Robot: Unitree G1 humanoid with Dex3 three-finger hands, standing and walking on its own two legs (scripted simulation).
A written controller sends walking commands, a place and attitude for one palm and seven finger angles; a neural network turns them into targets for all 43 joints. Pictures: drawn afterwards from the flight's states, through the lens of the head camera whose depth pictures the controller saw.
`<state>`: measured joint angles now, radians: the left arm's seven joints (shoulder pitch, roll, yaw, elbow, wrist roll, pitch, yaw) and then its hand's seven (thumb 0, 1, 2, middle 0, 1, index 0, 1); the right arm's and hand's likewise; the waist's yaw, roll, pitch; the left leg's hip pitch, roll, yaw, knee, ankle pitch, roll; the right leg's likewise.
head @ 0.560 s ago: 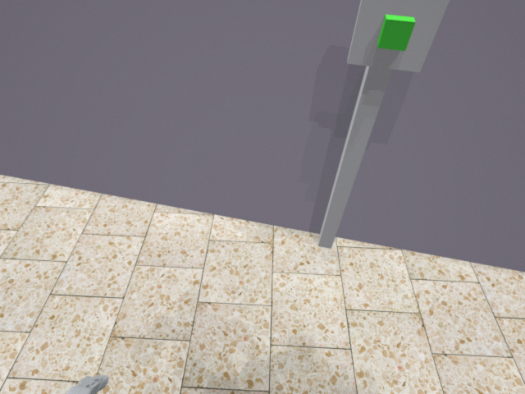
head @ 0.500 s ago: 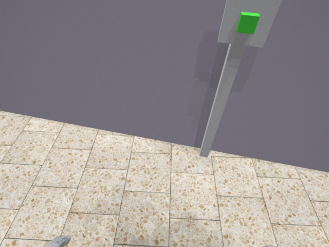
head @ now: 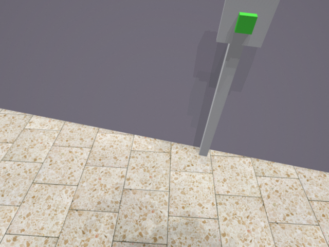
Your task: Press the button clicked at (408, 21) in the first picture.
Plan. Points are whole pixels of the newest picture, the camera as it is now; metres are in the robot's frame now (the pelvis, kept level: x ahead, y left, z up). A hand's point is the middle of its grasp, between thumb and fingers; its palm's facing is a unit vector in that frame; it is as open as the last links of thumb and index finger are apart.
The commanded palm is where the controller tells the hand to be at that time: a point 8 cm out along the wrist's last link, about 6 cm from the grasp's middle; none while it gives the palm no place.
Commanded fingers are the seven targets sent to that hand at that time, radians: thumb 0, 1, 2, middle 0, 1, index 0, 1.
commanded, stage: stand and wait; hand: left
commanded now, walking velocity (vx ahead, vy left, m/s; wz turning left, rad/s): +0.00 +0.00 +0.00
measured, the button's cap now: (245, 23) +0.84 -0.25 +0.19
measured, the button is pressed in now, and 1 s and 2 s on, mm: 0 0 0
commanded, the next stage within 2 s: look at it before walking up in 0.26 s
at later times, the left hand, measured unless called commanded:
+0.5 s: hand out of the picture +0.07 +0.24 -0.15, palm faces -0.04 -0.94 -0.33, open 7.4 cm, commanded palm none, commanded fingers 0.00 0.90 0.90 -0.20 -0.30 -0.20 -0.30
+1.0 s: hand out of the picture +0.07 +0.23 -0.15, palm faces -0.04 -0.94 -0.34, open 7.4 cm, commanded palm none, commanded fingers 0.00 0.90 0.90 -0.20 -0.30 -0.20 -0.30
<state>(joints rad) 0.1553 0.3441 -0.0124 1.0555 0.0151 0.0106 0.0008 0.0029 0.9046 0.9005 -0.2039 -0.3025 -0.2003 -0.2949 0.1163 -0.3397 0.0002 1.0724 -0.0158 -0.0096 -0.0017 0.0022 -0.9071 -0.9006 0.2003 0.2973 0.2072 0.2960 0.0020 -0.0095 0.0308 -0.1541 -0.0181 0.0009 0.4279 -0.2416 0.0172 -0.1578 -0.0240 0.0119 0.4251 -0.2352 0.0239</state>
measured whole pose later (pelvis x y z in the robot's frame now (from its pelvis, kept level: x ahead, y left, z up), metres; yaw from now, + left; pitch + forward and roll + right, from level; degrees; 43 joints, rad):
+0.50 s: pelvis -0.01 -0.01 +0.00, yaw +0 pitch -2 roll +0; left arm 0.13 0.34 -0.01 1.08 0.02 0.00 0.00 0.00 0.90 0.90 -0.20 -0.30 -0.20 -0.29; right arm 0.12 -0.34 0.00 1.11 -0.01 -0.01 0.00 0.00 -0.91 -0.90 0.20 0.30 0.21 0.30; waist 0.00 0.00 0.03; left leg -0.15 -0.01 0.00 0.38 -0.21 0.00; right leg -0.16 -0.01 0.01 0.39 -0.20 0.01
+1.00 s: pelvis +0.00 -0.01 +0.00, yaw +0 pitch -2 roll +0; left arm 0.14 0.34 -0.01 1.09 0.02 0.00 0.00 0.00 0.90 0.90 -0.20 -0.30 -0.20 -0.29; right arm 0.11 -0.34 0.01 1.12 -0.01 -0.02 0.00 0.00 -0.91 -0.90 0.20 0.30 0.21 0.30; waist 0.00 0.00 0.03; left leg -0.13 0.00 0.00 0.36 -0.20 0.00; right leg -0.14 -0.01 0.01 0.37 -0.20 0.00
